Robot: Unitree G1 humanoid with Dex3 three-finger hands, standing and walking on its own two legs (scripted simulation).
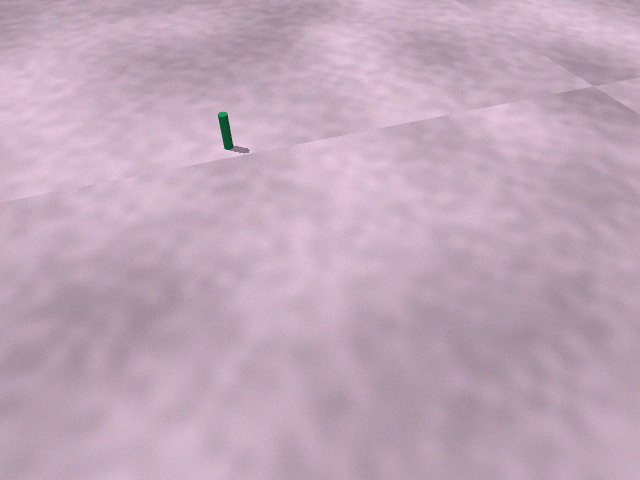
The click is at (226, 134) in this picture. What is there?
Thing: slim round
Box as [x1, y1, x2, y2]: [218, 112, 232, 149]
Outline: 218,113 218,118 224,147 226,149 230,149 232,147 232,142 227,114 225,112
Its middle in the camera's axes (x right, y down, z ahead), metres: -0.47 -0.54 +2.01
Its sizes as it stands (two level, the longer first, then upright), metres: 0.047 0.047 0.195
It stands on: the floor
